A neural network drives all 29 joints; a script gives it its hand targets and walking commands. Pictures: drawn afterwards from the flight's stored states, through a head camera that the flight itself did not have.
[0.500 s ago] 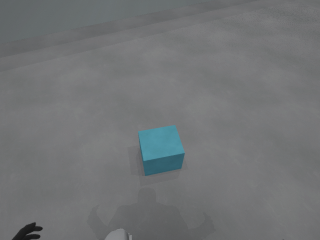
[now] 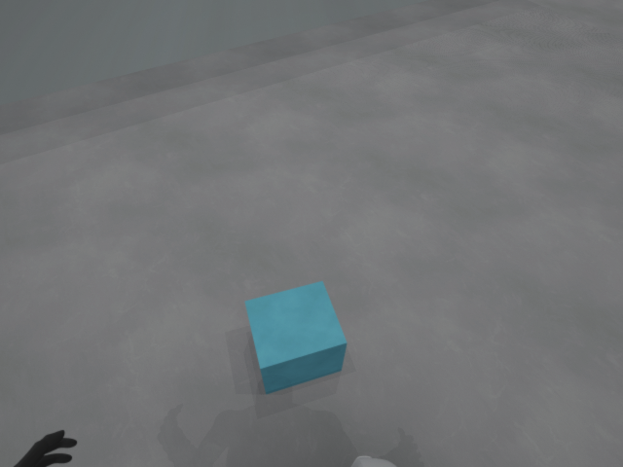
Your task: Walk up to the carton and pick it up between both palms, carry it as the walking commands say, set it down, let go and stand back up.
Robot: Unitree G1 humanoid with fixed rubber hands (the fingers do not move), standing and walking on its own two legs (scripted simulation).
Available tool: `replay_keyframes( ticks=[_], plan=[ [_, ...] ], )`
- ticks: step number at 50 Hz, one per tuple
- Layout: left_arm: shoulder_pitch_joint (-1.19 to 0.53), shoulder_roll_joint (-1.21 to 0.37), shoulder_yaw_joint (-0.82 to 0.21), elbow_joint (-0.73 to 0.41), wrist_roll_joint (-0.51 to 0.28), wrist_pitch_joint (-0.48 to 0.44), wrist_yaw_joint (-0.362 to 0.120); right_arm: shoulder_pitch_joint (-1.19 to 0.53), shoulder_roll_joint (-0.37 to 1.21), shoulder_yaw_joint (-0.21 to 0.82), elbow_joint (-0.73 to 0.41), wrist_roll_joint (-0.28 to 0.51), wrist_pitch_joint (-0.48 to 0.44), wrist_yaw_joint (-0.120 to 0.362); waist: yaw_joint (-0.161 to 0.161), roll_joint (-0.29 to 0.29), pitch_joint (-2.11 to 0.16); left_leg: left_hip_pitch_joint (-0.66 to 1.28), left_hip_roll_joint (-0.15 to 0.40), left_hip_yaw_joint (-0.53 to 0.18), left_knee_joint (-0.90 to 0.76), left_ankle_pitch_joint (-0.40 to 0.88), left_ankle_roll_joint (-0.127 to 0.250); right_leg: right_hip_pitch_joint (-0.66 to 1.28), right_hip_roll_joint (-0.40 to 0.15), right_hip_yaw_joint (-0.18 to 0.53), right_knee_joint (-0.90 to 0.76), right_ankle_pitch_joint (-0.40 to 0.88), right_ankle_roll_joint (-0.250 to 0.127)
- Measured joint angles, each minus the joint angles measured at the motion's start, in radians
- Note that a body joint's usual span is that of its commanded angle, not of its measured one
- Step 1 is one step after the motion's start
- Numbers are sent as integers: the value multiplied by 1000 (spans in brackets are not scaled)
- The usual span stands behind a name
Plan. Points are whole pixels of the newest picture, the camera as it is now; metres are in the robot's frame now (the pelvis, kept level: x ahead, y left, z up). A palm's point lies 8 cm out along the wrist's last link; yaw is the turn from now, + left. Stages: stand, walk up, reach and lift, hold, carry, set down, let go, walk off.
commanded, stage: walk up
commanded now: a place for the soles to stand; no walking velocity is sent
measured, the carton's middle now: (294, 337) +0.58 +0.02 -0.64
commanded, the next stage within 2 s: none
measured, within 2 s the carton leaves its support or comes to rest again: neither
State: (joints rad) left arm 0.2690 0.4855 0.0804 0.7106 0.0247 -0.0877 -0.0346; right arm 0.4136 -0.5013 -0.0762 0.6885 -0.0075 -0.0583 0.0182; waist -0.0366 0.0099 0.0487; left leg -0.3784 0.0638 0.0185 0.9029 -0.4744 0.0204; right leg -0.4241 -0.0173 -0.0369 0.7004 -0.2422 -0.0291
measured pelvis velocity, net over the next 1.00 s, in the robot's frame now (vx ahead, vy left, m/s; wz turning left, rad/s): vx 0.08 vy -0.04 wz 0.05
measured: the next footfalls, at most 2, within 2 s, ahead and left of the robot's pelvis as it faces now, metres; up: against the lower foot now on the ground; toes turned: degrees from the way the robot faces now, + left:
left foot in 0.20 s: +0.12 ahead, +0.15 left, +0.00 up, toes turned +4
right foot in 1.04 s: +0.22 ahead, -0.22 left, +0.00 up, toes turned +13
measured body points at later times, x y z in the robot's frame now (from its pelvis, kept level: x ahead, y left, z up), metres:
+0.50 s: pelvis +0.06 +0.01 +0.01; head +0.07 +0.02 +0.46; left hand +0.16 +0.34 -0.10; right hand +0.21 -0.31 -0.08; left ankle +0.08 +0.14 -0.71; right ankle +0.07 -0.11 -0.71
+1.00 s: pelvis +0.08 -0.04 +0.01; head +0.10 -0.02 +0.46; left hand +0.22 +0.32 -0.07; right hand +0.10 -0.44 -0.05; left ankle +0.08 +0.14 -0.71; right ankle +0.14 -0.20 -0.69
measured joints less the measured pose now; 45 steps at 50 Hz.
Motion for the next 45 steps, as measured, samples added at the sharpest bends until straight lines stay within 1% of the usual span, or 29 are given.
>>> replay_keyframes(
  ticks=[2, 4, 7, 9, 10, 11, 13, 15, 17, 20, 27, 37, 38, 39, 40, 41, 43, 45],
  plan=[
    [-7, -8, -8, -3, -7, 3, 11, -20, 14, 16, 18, 6, 7, -9, 13, 11, 9, -53, -24, -29, 97, -7, 9, 18, -4, -2, -3, -28, 1],
    [-9, -14, -18, -3, -13, 9, 18, -36, 27, 27, 34, 7, 6, -12, 29, 20, 14, -80, -19, -14, 89, 8, 8, 40, -8, -3, -25, -31, 5],
    [-7, -12, -31, -1, -14, 17, 23, -59, 44, 33, 54, 4, 7, -11, 52, 15, 22, -67, -12, 24, -39, 49, 6, 55, -18, -1, -28, -40, 13],
    [-3, -7, -38, 5, -19, 26, 24, -77, 49, 31, 67, 0, 6, -13, 57, 7, 27, -26, -21, 37, -165, 128, 14, 48, -27, 2, 7, -66, 22],
    [-2, -7, -42, 9, -23, 32, 26, -84, 46, 28, 72, -6, 4, -14, 57, 8, 26, -7, -24, 30, -216, 181, 13, 40, -29, 1, 35, -85, 29],
    [-6, -10, -43, 18, -28, 39, 27, -96, 48, 27, 82, -10, 2, -16, 57, 1, 28, -10, -28, 29, -205, 201, -3, 34, -34, 4, 60, -103, 31],
    [-17, -24, -50, 47, -34, 51, 34, -126, 50, 35, 103, -7, 2, -15, 54, -4, 29, -15, -25, 24, -167, 172, -21, 43, -24, 10, 74, -147, 27],
    [-26, -40, -59, 82, -32, 52, 37, -160, 53, 44, 125, -1, 8, -13, 50, -3, 24, -8, -17, 14, -156, 148, -30, 67, -13, 5, 45, -106, 30],
    [-35, -50, -69, 113, -24, 46, 37, -199, 59, 50, 147, 7, 14, -12, 48, -8, 14, 2, -14, 10, -168, 146, -36, 82, -10, 2, 26, -103, 36],
    [-61, -59, -80, 155, -21, 37, 37, -255, 63, 54, 174, 11, 16, -10, 49, -14, 5, 22, -16, 13, -199, 156, -35, 100, -10, 4, -3, -103, 38],
    [-134, -60, -87, 234, -24, 38, 40, -348, 68, 64, 248, 16, 24, -8, 51, -11, -2, 79, -15, 17, -284, 189, -34, 158, -7, 6, -93, -65, 40],
    [-199, -60, -88, 330, -25, 47, 34, -372, 79, 70, 360, 12, 32, -4, 44, 0, -6, 169, -25, 28, -445, 264, -31, 242, -12, 11, -246, 8, 46],
    [-200, -58, -78, 319, -11, 60, 22, -360, 79, 63, 359, 12, 25, -9, 44, -2, -8, 168, -26, 27, -448, 266, -26, 235, -13, 9, -232, -17, 37],
    [-201, -50, -64, 295, 4, 76, 8, -337, 78, 50, 351, 9, 14, -17, 45, -8, -11, 160, -28, 24, -441, 262, -21, 208, -11, 13, -176, -88, 24],
    [-201, -40, -51, 265, 17, 93, -4, -306, 73, 36, 340, 5, 3, -28, 44, -16, -14, 149, -31, 20, -433, 257, -17, 166, -8, 24, -82, -152, 14],
    [-200, -29, -38, 232, 26, 107, -14, -272, 66, 22, 329, 4, -7, -38, 42, -25, -14, 141, -33, 14, -427, 253, -13, 116, -7, 38, 21, -176, 10],
    [-196, -4, -15, 174, 30, 122, -32, -205, 48, 0, 315, 3, -20, -54, 35, -47, -7, 133, -35, 2, -423, 250, -14, 30, -19, 63, 171, -167, 14],
    [-184, 17, 7, 137, 32, 127, -51, -149, 23, -14, 300, -5, -25, -62, 23, -66, 2, 128, -30, -8, -412, 244, -21, -25, -42, 80, 217, -166, 24]
  ],
)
